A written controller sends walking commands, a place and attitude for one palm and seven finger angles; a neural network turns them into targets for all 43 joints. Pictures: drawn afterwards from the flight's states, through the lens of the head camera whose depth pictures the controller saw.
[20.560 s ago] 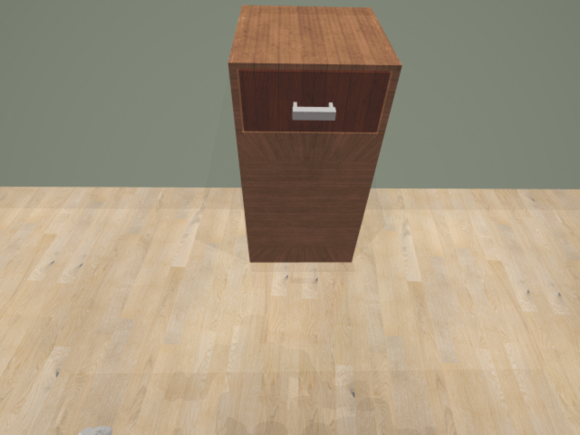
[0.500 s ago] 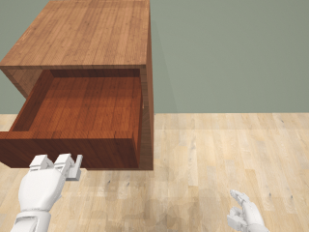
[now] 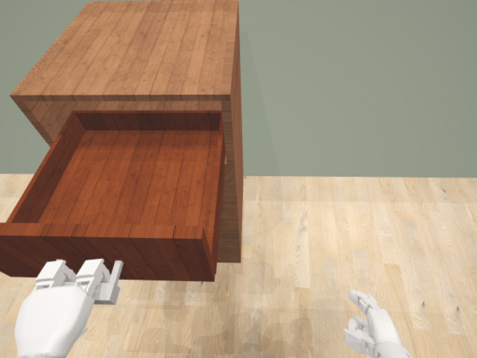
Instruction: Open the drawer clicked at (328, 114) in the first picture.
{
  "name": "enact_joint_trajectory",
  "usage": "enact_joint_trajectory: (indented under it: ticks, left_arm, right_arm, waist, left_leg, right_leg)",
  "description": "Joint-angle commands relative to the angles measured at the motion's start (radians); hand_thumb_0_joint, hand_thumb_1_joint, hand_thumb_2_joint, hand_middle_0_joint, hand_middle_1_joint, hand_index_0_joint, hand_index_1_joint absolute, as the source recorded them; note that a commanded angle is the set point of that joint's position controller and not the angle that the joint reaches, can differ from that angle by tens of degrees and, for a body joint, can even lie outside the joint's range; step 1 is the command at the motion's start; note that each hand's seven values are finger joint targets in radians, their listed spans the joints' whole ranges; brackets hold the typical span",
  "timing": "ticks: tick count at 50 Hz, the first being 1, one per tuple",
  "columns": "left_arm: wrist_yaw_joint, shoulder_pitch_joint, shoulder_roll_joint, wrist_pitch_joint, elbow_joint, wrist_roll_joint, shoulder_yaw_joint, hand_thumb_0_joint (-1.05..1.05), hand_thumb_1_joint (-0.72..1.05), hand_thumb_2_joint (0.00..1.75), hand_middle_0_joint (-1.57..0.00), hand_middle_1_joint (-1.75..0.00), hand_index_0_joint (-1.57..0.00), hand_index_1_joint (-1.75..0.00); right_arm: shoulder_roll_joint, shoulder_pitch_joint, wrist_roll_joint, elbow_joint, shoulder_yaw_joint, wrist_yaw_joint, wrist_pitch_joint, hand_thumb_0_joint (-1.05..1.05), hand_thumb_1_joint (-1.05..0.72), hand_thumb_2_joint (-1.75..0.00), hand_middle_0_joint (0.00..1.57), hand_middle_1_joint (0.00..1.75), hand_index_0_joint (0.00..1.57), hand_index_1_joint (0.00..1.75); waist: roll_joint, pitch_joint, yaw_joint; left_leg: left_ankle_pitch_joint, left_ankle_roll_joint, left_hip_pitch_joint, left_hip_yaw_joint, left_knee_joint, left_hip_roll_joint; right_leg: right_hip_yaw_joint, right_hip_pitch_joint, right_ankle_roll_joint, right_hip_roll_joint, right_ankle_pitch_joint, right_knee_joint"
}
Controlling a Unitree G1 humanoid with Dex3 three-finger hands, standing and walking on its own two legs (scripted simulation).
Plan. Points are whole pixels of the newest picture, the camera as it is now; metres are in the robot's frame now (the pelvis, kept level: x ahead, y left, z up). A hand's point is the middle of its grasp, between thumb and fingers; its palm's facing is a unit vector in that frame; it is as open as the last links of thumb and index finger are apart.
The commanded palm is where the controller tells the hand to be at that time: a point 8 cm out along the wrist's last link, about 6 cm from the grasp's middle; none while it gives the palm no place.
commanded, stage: pull the drawer open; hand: left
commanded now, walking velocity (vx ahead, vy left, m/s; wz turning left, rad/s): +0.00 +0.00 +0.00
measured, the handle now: (83, 279) +0.22 +0.28 +0.02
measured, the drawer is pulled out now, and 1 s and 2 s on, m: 0.29 0.30 0.30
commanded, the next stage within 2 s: open the thumb to release the handle in 0.60 s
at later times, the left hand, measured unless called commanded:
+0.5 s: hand (75, 327) +0.15 +0.27 +0.00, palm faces -0.03 -0.05 -1.00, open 6.0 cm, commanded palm +0.11 +0.28 +0.05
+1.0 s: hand (79, 321) +0.16 +0.26 +0.00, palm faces +0.00 -0.05 -1.00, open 8.0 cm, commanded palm +0.14 +0.27 +0.05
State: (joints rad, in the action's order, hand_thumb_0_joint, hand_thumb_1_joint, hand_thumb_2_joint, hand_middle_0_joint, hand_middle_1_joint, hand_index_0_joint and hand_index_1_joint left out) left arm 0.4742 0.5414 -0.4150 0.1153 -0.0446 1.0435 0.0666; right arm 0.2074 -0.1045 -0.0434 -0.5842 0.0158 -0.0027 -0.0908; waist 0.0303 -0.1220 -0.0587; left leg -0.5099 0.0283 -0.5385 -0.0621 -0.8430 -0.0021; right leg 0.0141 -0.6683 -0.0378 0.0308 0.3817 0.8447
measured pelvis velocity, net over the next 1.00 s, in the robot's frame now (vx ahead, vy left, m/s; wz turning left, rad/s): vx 0.00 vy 0.00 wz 0.02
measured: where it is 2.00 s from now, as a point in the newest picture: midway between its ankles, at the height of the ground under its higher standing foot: outside the picture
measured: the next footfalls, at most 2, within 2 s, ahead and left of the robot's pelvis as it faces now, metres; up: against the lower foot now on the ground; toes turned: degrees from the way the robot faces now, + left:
none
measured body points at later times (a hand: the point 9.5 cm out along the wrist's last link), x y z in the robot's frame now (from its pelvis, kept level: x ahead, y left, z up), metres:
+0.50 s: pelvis +0.00 +0.00 -0.01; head +0.06 -0.01 +0.44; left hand +0.15 +0.27 +0.06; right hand +0.20 -0.24 -0.11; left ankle -0.06 +0.10 -0.70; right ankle +0.02 -0.10 -0.70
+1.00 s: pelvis +0.00 +0.00 +0.00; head +0.04 -0.02 +0.45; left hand +0.16 +0.26 +0.06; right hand +0.21 -0.21 -0.11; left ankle -0.06 +0.10 -0.70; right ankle +0.02 -0.10 -0.70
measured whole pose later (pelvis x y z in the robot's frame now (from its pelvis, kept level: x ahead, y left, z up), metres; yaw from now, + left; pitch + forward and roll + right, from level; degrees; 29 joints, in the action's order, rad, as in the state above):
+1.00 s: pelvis +0.00 +0.00 +0.00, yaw +1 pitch +11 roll +0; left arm 0.48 0.49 -0.38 0.06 -0.03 1.05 0.03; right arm 0.22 -0.10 -0.04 -0.59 0.01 -0.02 -0.09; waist 0.04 -0.12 -0.08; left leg -0.51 0.02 -0.54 -0.04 -0.85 -0.01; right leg 0.04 -0.66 -0.04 0.02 0.39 0.85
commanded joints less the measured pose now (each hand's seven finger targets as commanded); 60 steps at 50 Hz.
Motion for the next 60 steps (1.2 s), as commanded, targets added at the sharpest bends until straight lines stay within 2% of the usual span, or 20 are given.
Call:
enact_joint_trajectory:
  ticks: [1, 2, 6, 8, 12, 17, 20, 22, 32, 34, 35, 36, 38, 40, 43, 46, 53, 55, 57, 60]
  left_arm:
    - [0.067, 0.166, -0.179, -0.018, -0.217, -0.040, 0.211, 0.00, 0.90, 0.90, -0.40, -1.35, -0.40, -1.35]
    - [0.072, 0.198, -0.189, -0.016, -0.214, -0.043, 0.228, 0.00, 0.90, 0.90, -0.40, -1.35, -0.40, -1.35]
    - [0.082, 0.272, -0.152, -0.013, -0.246, -0.043, 0.195, 0.00, 0.90, 0.90, -0.40, -1.35, -0.40, -1.35]
    - [0.087, 0.305, -0.150, -0.014, -0.261, -0.046, 0.198, 0.00, 0.90, 0.90, -0.40, -1.35, -0.40, -1.35]
    - [0.099, 0.344, -0.157, -0.021, -0.269, -0.047, 0.212, 0.00, 0.90, 0.90, -0.40, -1.35, -0.40, -1.35]
    - [0.109, 0.315, -0.161, -0.022, -0.268, -0.043, 0.219, 0.00, 0.90, 0.90, -0.40, -1.35, -0.40, -1.35]
    - [0.114, 0.342, -0.161, -0.023, -0.254, -0.043, 0.227, 0.00, 0.90, 0.90, -0.40, -1.35, -0.40, -1.35]
    - [0.115, 0.312, -0.165, -0.025, -0.257, -0.045, 0.230, 0.00, 0.90, 0.90, -0.40, -1.35, -0.40, -1.35]
    - [0.116, 0.280, -0.178, -0.024, -0.218, -0.045, 0.248, 0.00, 0.90, 0.90, -0.40, -1.35, -0.40, -1.35]
    - [0.116, 0.286, -0.162, -0.019, -0.228, -0.037, 0.229, 0.00, 0.90, 0.90, -0.40, -1.35, -0.40, -1.35]
    - [0.109, 0.002, -0.097, -0.029, -0.245, -0.025, 0.111, 0.00, 0.90, 0.90, -0.40, -1.35, -0.40, -1.35]
    - [0.113, -0.002, -0.138, -0.024, -0.232, -0.017, 0.171, 0.00, 0.83, 0.87, -0.40, -1.34, -0.40, -1.34]
    - [0.112, 0.048, -0.134, -0.038, -0.184, -0.013, 0.167, 0.00, 0.69, 0.81, -0.38, -1.33, -0.38, -1.33]
    - [0.099, -0.007, -0.130, -0.047, -0.189, -0.008, 0.138, 0.00, 0.55, 0.75, -0.38, -1.31, -0.38, -1.31]
    - [0.076, 0.004, -0.164, -0.066, -0.163, -0.009, 0.155, 0.00, 0.34, 0.66, -0.36, -1.29, -0.36, -1.29]
    - [0.046, -0.040, -0.145, -0.073, -0.146, -0.004, 0.118, 0.00, 0.13, 0.57, -0.35, -1.27, -0.35, -1.27]
    - [0.007, -0.075, -0.160, -0.048, -0.140, -0.011, 0.123, 0.00, -0.36, 0.36, -0.31, -1.22, -0.31, -1.22]
    - [0.004, -0.088, -0.131, -0.038, -0.130, -0.011, 0.098, 0.00, -0.50, 0.30, -0.30, -1.20, -0.30, -1.20]
    - [0.007, -0.109, -0.153, -0.027, -0.134, -0.009, 0.118, 0.00, -0.50, 0.30, -0.30, -1.20, -0.30, -1.20]
    - [0.010, -0.110, -0.141, -0.022, -0.118, -0.002, 0.107, 0.00, -0.50, 0.30, -0.30, -1.20, -0.30, -1.20]
  right_arm:
    - [0.128, 0.103, 0.001, 0.166, 0.046, -0.008, 0.046, 0.00, -0.90, -0.90, 0.20, 0.30, 0.20, 0.30]
    - [0.130, 0.102, 0.001, 0.168, 0.044, -0.008, 0.042, 0.00, -0.90, -0.90, 0.20, 0.30, 0.20, 0.30]
    - [0.134, 0.107, 0.001, 0.180, 0.047, 0.009, 0.041, 0.00, -0.90, -0.90, 0.20, 0.30, 0.20, 0.30]
    - [0.137, 0.103, -0.001, 0.184, 0.050, 0.014, 0.040, 0.00, -0.90, -0.90, 0.20, 0.30, 0.20, 0.30]
    - [0.141, 0.106, -0.001, 0.189, 0.052, 0.018, 0.033, 0.00, -0.90, -0.90, 0.20, 0.30, 0.20, 0.30]
    - [0.144, 0.096, -0.004, 0.187, 0.056, 0.018, 0.031, 0.00, -0.90, -0.90, 0.20, 0.30, 0.20, 0.30]
    - [0.140, 0.096, 0.000, 0.184, 0.056, 0.017, 0.030, 0.00, -0.90, -0.90, 0.20, 0.30, 0.20, 0.30]
    - [0.142, 0.095, -0.002, 0.183, 0.058, 0.014, 0.025, 0.00, -0.90, -0.90, 0.20, 0.30, 0.20, 0.30]
    - [0.135, 0.096, 0.001, 0.174, 0.052, 0.002, 0.017, 0.00, -0.90, -0.90, 0.20, 0.30, 0.20, 0.30]
    - [0.130, 0.088, -0.001, 0.172, 0.052, 0.005, 0.022, 0.00, -0.90, -0.90, 0.20, 0.30, 0.20, 0.30]
    - [0.144, 0.096, -0.009, 0.151, 0.051, 0.005, 0.020, 0.00, -0.90, -0.90, 0.20, 0.30, 0.20, 0.30]
    - [0.135, 0.074, -0.008, 0.159, 0.060, -0.003, 0.029, 0.00, -0.90, -0.90, 0.20, 0.30, 0.20, 0.30]
    - [0.131, 0.069, -0.007, 0.157, 0.057, -0.011, 0.036, 0.00, -0.90, -0.90, 0.20, 0.30, 0.20, 0.30]
    - [0.134, 0.075, -0.003, 0.156, 0.055, -0.015, 0.038, 0.00, -0.90, -0.90, 0.20, 0.30, 0.20, 0.30]
    - [0.129, 0.087, 0.003, 0.156, 0.042, -0.025, 0.038, 0.00, -0.90, -0.90, 0.20, 0.30, 0.20, 0.30]
    - [0.127, 0.102, 0.006, 0.155, 0.035, -0.030, 0.042, 0.00, -0.90, -0.90, 0.20, 0.30, 0.20, 0.30]
    - [0.126, 0.107, 0.002, 0.154, 0.030, -0.036, 0.055, 0.00, -0.90, -0.90, 0.20, 0.30, 0.20, 0.30]
    - [0.124, 0.101, 0.001, 0.152, 0.033, -0.033, 0.060, 0.00, -0.90, -0.90, 0.20, 0.30, 0.20, 0.30]
    - [0.128, 0.100, -0.004, 0.152, 0.037, -0.035, 0.063, 0.00, -0.90, -0.90, 0.20, 0.30, 0.20, 0.30]
    - [0.127, 0.097, -0.002, 0.148, 0.039, -0.034, 0.069, 0.00, -0.90, -0.90, 0.20, 0.30, 0.20, 0.30]
  waist:
    - [0.043, -0.182, -0.061]
    - [0.019, -0.188, -0.065]
    - [0.052, -0.169, -0.066]
    - [0.032, -0.187, -0.067]
    - [0.047, -0.192, -0.068]
    - [0.038, -0.190, -0.055]
    - [0.054, -0.190, -0.063]
    - [0.033, -0.194, -0.053]
    - [0.010, -0.202, -0.053]
    - [0.032, -0.217, -0.059]
    - [0.024, -0.181, 0.026]
    - [0.021, -0.199, -0.003]
    - [0.011, -0.230, -0.014]
    - [0.004, -0.219, -0.008]
    - [-0.002, -0.214, -0.026]
    - [-0.019, -0.156, -0.023]
    - [0.005, -0.132, -0.030]
    - [-0.008, -0.114, -0.021]
    - [-0.023, -0.134, -0.021]
    - [-0.014, -0.136, -0.022]
  left_leg:
    - [0.454, -0.023, 0.039, 0.059, 0.100, -0.021]
    - [0.477, -0.025, 0.035, 0.062, 0.099, -0.019]
    - [0.476, -0.026, 0.030, 0.061, 0.089, -0.017]
    - [0.493, -0.027, 0.029, 0.062, 0.080, -0.013]
    - [0.512, -0.028, 0.014, 0.063, 0.069, -0.011]
    - [0.490, -0.028, 0.009, 0.066, 0.058, -0.016]
    - [0.515, -0.028, 0.014, 0.063, 0.049, -0.016]
    - [0.509, -0.027, 0.007, 0.068, 0.051, -0.016]
    - [0.500, -0.023, 0.010, 0.067, 0.054, -0.021]
    - [0.534, -0.027, 0.027, 0.067, 0.052, -0.019]
    - [0.488, -0.024, 0.028, 0.079, 0.033, -0.019]
    - [0.476, -0.020, 0.030, 0.079, 0.039, -0.013]
    - [0.462, -0.019, 0.047, 0.072, 0.044, -0.018]
    - [0.447, -0.023, 0.046, 0.072, 0.052, -0.020]
    - [0.434, -0.020, 0.045, 0.068, 0.073, -0.026]
    - [0.378, -0.015, 0.023, 0.067, 0.098, -0.027]
    - [0.310, -0.008, 0.027, 0.061, 0.127, -0.034]
    - [0.298, -0.007, 0.027, 0.062, 0.126, -0.034]
    - [0.292, -0.006, 0.026, 0.064, 0.125, -0.034]
    - [0.282, -0.005, 0.018, 0.061, 0.120, -0.038]
  right_leg:
    - [-0.049, 0.229, -0.022, -0.009, -0.362, -0.088]
    - [-0.053, 0.240, -0.023, -0.008, -0.385, -0.086]
    - [-0.051, 0.202, -0.024, -0.008, -0.351, -0.075]
    - [-0.049, 0.201, -0.022, -0.009, -0.353, -0.067]
    - [-0.049, 0.197, -0.023, -0.008, -0.369, -0.051]
    - [-0.055, 0.175, -0.025, -0.005, -0.363, -0.044]
    - [-0.053, 0.176, -0.024, -0.005, -0.392, -0.039]
    - [-0.046, 0.180, -0.023, -0.005, -0.393, -0.036]
    - [-0.052, 0.202, -0.020, -0.005, -0.430, -0.046]
    - [-0.048, 0.199, -0.021, -0.004, -0.434, -0.037]
    - [-0.039, 0.106, -0.015, -0.005, -0.392, -0.040]
    - [-0.020, 0.120, -0.013, -0.004, -0.345, -0.040]
    - [-0.016, 0.146, -0.013, -0.003, -0.338, -0.049]
    - [-0.018, 0.148, -0.014, -0.003, -0.330, -0.058]
    - [-0.029, 0.205, -0.014, -0.008, -0.354, -0.075]
    - [-0.026, 0.208, -0.015, -0.008, -0.309, -0.098]
    - [-0.045, 0.231, -0.014, -0.014, -0.247, -0.138]
    - [-0.040, 0.208, -0.014, -0.012, -0.228, -0.142]
    - [-0.048, 0.219, -0.014, -0.012, -0.224, -0.145]
    - [-0.050, 0.211, -0.014, -0.014, -0.219, -0.143]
